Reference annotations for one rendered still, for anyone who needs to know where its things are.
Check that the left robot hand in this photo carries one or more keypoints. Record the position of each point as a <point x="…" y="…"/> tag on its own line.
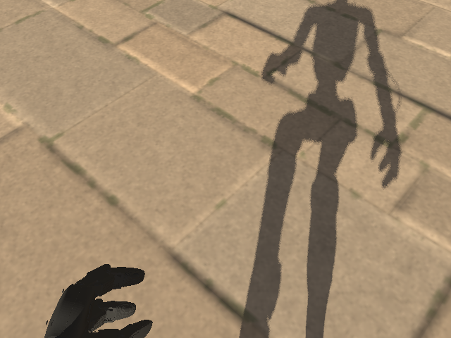
<point x="78" y="314"/>

